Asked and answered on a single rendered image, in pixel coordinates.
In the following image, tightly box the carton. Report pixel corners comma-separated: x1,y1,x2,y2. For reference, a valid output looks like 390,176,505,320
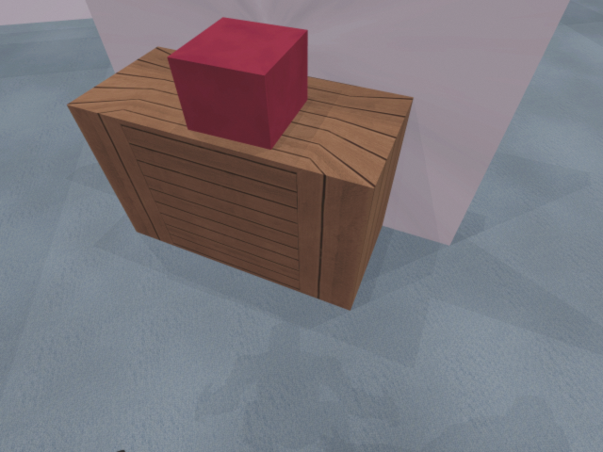
168,17,308,150

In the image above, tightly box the pedestal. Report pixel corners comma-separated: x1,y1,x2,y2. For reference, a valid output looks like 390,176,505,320
67,46,414,311

